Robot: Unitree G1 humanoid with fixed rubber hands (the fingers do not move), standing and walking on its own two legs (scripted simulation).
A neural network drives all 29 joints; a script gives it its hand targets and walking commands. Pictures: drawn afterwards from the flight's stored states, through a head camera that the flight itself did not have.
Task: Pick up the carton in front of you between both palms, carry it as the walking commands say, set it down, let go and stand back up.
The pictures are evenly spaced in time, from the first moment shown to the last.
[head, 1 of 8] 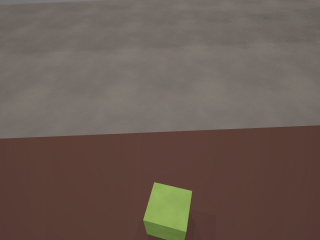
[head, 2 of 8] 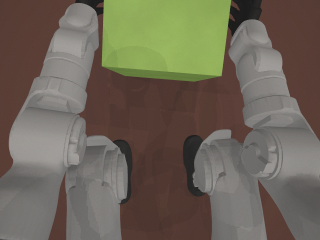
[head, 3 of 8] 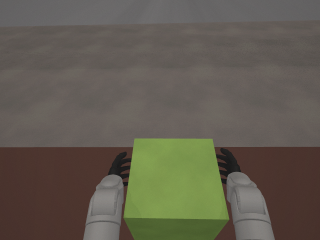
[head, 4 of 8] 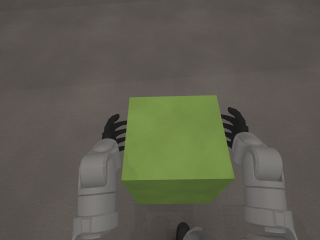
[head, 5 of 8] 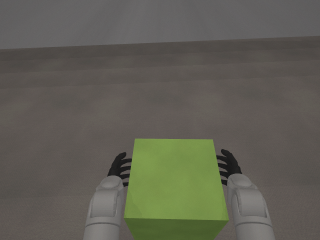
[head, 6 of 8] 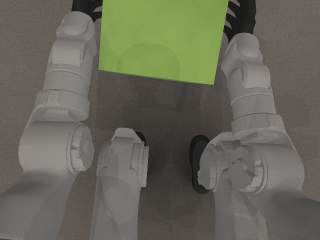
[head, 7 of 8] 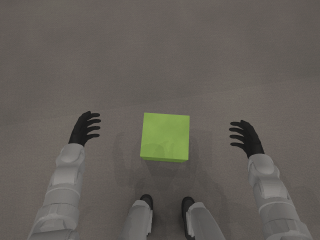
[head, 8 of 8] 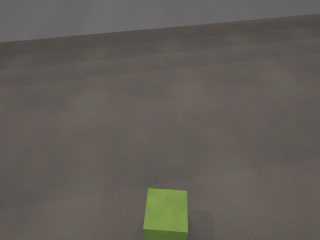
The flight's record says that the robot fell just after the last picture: no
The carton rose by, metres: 0.68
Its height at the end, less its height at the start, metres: -0.13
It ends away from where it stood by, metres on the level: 2.30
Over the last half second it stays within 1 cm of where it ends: yes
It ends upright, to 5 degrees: yes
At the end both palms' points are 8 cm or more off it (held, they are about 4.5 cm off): yes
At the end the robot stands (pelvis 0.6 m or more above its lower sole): yes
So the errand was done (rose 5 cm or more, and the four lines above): yes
